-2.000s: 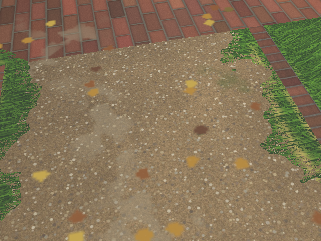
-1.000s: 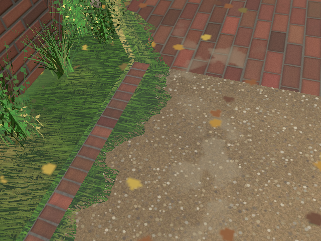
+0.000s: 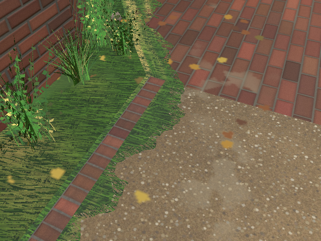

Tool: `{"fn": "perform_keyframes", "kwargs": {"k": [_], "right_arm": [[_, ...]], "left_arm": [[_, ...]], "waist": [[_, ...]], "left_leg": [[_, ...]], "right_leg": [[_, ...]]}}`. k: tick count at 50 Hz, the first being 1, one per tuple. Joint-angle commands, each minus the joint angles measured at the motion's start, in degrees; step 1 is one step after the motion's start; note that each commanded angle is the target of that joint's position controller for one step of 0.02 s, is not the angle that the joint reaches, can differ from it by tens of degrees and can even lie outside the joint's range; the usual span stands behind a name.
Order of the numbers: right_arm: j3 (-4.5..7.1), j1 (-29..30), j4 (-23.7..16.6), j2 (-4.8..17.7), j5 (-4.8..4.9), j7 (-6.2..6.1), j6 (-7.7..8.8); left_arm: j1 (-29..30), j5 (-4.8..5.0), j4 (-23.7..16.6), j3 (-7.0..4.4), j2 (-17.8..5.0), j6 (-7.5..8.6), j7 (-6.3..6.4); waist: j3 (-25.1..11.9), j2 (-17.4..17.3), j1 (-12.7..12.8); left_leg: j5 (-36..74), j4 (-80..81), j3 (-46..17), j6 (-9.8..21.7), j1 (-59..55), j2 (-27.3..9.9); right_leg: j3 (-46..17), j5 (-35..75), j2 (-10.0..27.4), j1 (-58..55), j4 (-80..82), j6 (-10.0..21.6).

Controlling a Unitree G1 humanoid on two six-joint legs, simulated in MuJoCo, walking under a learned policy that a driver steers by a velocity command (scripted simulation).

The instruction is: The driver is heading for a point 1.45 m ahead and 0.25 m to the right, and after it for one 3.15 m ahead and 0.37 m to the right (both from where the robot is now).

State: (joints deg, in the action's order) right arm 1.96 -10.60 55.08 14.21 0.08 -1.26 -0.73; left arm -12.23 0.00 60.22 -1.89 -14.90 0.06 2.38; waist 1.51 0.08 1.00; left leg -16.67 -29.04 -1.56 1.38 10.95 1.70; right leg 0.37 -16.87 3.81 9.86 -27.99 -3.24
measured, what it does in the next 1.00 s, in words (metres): walks ahead: left foot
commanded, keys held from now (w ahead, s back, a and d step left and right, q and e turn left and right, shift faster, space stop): w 1.00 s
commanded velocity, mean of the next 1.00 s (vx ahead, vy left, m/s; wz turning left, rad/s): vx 0.41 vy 0.00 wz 0.00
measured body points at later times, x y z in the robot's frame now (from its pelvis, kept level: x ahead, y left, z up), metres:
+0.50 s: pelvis +0.14 -0.05 +0.01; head +0.17 -0.07 +0.45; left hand +0.05 +0.19 -0.13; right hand +0.35 -0.28 -0.11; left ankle +0.31 +0.11 -0.69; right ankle +0.01 -0.13 -0.74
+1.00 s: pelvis +0.43 -0.01 +0.01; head +0.45 -0.02 +0.46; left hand +0.61 +0.24 -0.09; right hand +0.42 -0.28 -0.13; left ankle +0.39 +0.08 -0.74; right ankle +0.61 -0.19 -0.68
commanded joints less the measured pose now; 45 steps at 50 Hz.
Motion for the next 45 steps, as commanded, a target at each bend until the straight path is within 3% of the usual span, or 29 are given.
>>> {"fn": "perform_keyframes", "kwargs": {"k": [1,3,5,6,8,9,10,11,12,13,15,17,19,22,25,28,30,31,32,33,34,35,36,37,38,39,41,45], "right_arm": [[2.29,-2.1,-1.3,9.7,0.67,-0.38,0.4],[3.03,-5.4,-0.4,11.9,0.97,-0.21,1.49],[2.97,-3.9,-0.9,11.0,0.95,-0.16,2.89],[2.86,-1.8,-1.7,10.4,1.35,-0.07,3.27],[2.52,4.9,-3.7,9.3,2.2,0.12,3.03],[1.84,5.8,-4.4,6.7,1.59,0.25,3.18],[0.83,6.5,-6.0,3.0,0.88,0.36,3.78],[1.53,6.8,-7.3,5.1,1.71,0.19,4.74],[1.83,5.1,-6.4,6.4,2.66,0.52,5.48],[1.85,3.4,-5.3,6.4,2.8,0.98,6.03],[2.49,4.7,-4.8,7.1,1.75,1.31,6.6],[2.45,5.8,-4.9,5.4,1.16,2.1,6.43],[1.93,8.7,-6.0,3.4,1.05,2.49,5.97],[0.89,16.0,-8.9,1.5,1.27,2.8,5.84],[0.53,20.5,-10.6,2.0,1.66,3.4,5.9],[0.71,22.1,-12.1,3.5,1.84,4.18,6.35],[1.82,18.0,-11.5,6.0,1.68,4.25,6.59],[2.85,11.9,-10.0,7.8,1.71,3.95,6.5],[4.21,1.9,-6.8,10.0,1.87,3.42,6.19],[5.21,-8.9,-4.4,13.2,1.09,2.7,5.78],[5.57,-13.2,-2.7,16.3,0.47,3.02,5.71],[4.07,-11.3,-2.4,10.7,0.85,3.09,5.76],[3.35,-5.1,-3.2,8.6,1.02,2.96,6.17],[2.79,0.0,-4.3,7.0,0.73,3.07,6.71],[2.31,2.7,-4.5,5.3,0.06,3.36,7.16],[1.9,3.7,-4.2,4.2,-0.63,3.49,7.48],[1.76,3.0,-3.0,4.2,-0.2,3.55,7.63],[2.38,-1.3,-1.2,7.9,-0.13,1.87,7.64]], "left_arm": [[0.4,0.49,-2.3,-0.93,-5.2,0.69,0.29],[2.3,0.99,-4.1,-0.54,-3.6,2.15,-0.25],[1.5,1.75,-4.4,-0.79,-4.0,3.79,-1.25],[0.2,2.0,-4.2,-0.79,-3.9,4.52,-1.79],[-8.5,1.62,-0.1,-1.36,-3.8,5.38,-2.35],[-13.8,0.68,2.2,-2.02,-5.2,5.28,-2.4],[-20.0,0.51,2.8,-3.23,-10.5,5.32,-2.35],[-20.4,-0.12,2.5,-3.12,-12.5,5.97,-3.09],[-15.9,0.03,1.2,-2.08,-9.1,6.62,-3.07],[-13.5,0.37,0.1,-1.5,-6.7,6.99,-3.13],[-11.5,0.34,-0.9,-1.0,-5.8,6.91,-3.46],[-14.2,-0.13,-0.4,-0.23,-3.5,6.18,-3.16],[-15.7,-0.23,-0.4,-0.26,-4.3,5.54,-2.42],[-15.6,-0.33,-1.2,-0.45,-5.9,5.04,-1.47],[-18.0,0.17,-0.5,-0.86,-6.6,5.08,-1.19],[-18.0,0.8,-0.1,-1.49,-7.0,4.73,-1.11],[-16.3,0.61,-0.8,-2.17,-8.4,4.26,-1.01],[-15.5,0.36,-1.1,-2.47,-8.9,3.74,-0.97],[-14.6,0.05,-1.6,-2.33,-8.5,3.24,-0.98],[-14.6,-0.76,-3.0,-1.57,-6.8,3.22,-1.06],[-22.9,-0.28,-3.4,1.0,3.0,4.46,-2.06],[-17.4,1.54,-3.4,-0.26,-2.5,6.34,-2.44],[-11.0,3.22,-6.1,-1.4,-6.0,7.39,-2.51],[-7.8,3.11,-6.9,-1.48,-6.4,7.86,-2.07],[-6.6,2.21,-6.9,-2.09,-6.3,7.62,-1.58],[-8.4,1.64,-6.7,-2.28,-5.2,6.84,-1.43],[-9.7,1.35,-6.9,-2.14,-2.7,5.44,-1.27],[-0.5,0.29,-11.0,-2.38,-3.6,4.67,-1.1]], "waist": [[3.1,-5.6,-1.8],[6.1,-11.2,-3.0],[7.1,-11.4,-1.7],[6.7,-10.5,-0.3],[4.5,-7.0,5.0],[2.2,-1.2,6.2],[-0.6,14.0,7.0],[1.2,16.8,6.2],[5.0,9.8,3.6],[6.0,7.3,2.4],[5.7,5.4,1.7],[3.6,6.5,2.1],[3.4,5.6,2.5],[5.3,4.9,3.7],[7.2,5.7,4.3],[7.4,5.8,2.7],[3.0,7.3,-0.7],[-1.4,8.4,-4.1],[-7.2,7.9,-8.9],[-14.8,3.1,-12.2],[-25.1,-13.8,-6.6],[-21.5,-10.2,-8.9],[-10.6,-8.9,-7.3],[-6.2,-2.8,-5.1],[-3.2,-0.9,-3.0],[-3.0,-2.1,-0.7],[-1.7,-3.4,1.0],[2.2,-2.3,-0.3]], "left_leg": [[-26.2,12.1,-10.1,6.0,3.2,-6.8],[-34.0,18.7,-23.3,11.1,4.0,-15.2],[-29.5,19.6,-27.2,12.8,4.2,-18.5],[-26.0,18.5,-25.1,11.9,4.2,-18.1],[-16.6,12.5,-13.6,7.4,12.4,-11.3],[-9.8,1.9,-6.8,4.6,17.2,-6.5],[-9.0,-17.7,2.8,0.1,25.8,0.2],[-16.9,-28.8,-0.4,0.1,33.3,1.5],[-12.9,-35.2,-3.6,1.0,37.4,-2.4],[-6.7,-36.4,-3.4,2.0,38.7,-4.4],[1.6,-33.0,-1.8,2.4,38.5,-7.2],[5.6,-29.5,0.6,1.4,35.1,-7.4],[8.5,-24.8,2.4,-0.1,34.5,-6.9],[15.2,-12.2,4.4,-1.2,29.2,-5.1],[18.8,-5.3,5.3,-0.6,25.5,-3.8],[17.7,-1.2,4.2,1.8,24.6,-3.6],[14.7,-0.9,5.2,3.8,17.5,-1.3],[13.4,-1.3,6.3,5.1,9.7,0.5],[14.4,-0.6,6.6,6.8,-3.2,1.1],[11.4,-3.0,-5.1,10.1,-22.3,-8.8],[-4.1,4.8,-36.0,20.8,-39.8,-24.0],[-10.3,12.9,-42.4,19.0,-35.5,-22.8],[-7.4,14.5,-33.1,16.3,-26.1,-21.1],[-0.4,16.1,-25.7,14.7,-16.3,-19.2],[6.3,17.4,-19.7,13.6,-8.4,-17.0],[8.9,18.9,-15.6,12.9,-3.7,-15.2],[9.9,21.6,-11.8,13.3,1.4,-14.1],[12.1,24.8,-7.8,13.8,2.7,-13.7]], "right_leg": [[5.0,-11.9,-4.3,8.6,-4.6,2.3],[3.3,-10.7,-3.7,14.0,-13.7,4.0],[-0.3,-12.6,-1.1,16.4,-17.5,6.7],[-0.5,-13.1,-0.4,14.7,-13.7,8.1],[2.8,-0.7,-2.9,-3.5,2.0,9.0],[-2.6,0.8,-0.5,-11.8,4.5,8.5],[-23.3,-8.7,11.9,-18.1,14.5,12.8],[-39.7,-13.6,19.2,-17.3,19.5,18.6],[-36.8,-14.3,18.9,-16.2,19.1,18.5],[-30.3,-11.9,16.0,-16.2,18.8,16.3],[-20.7,1.5,12.6,-16.5,19.2,13.1],[-13.2,16.4,9.7,-16.4,18.9,12.1],[-9.2,23.5,8.6,-15.6,19.3,12.5],[-5.4,22.9,6.8,-9.9,21.8,12.2],[-4.2,21.8,8.0,-9.2,23.5,12.7],[-3.4,27.8,10.5,-14.3,21.1,12.2],[-2.5,45.9,11.4,-17.7,14.6,11.0],[-1.5,56.0,10.9,-18.0,7.3,10.3],[-0.1,58.7,8.6,-14.1,-4.0,8.7],[0.4,41.6,6.1,0.4,-21.2,7.4],[-1.8,-8.3,-6.4,21.4,-43.1,4.0],[-9.2,-15.1,-5.5,27.8,-50.7,5.3],[-7.5,-11.0,-2.4,32.4,-52.0,6.4],[-6.4,-5.3,0.8,29.8,-49.2,6.8],[-5.5,-2.1,2.7,26.8,-45.8,6.5],[-6.0,-0.2,4.4,22.6,-43.6,6.5],[-5.3,-0.3,5.4,20.2,-39.6,5.8],[-4.0,9.5,6.6,27.4,-27.5,3.1]]}}
Keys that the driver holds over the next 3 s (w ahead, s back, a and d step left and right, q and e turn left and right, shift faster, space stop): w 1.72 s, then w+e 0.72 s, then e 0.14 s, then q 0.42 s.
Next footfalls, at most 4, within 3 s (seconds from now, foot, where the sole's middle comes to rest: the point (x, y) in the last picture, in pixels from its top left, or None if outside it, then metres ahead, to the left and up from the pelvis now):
0.66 left None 0.43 0.08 -0.77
1.18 right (207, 197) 0.73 -0.17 -0.77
1.72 left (156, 142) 1.03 0.07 -0.77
2.28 right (202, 105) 1.31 -0.19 -0.77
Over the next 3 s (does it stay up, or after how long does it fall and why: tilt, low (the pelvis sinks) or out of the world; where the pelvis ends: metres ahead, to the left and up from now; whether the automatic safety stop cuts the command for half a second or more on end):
stays up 1.45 -0.14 0.00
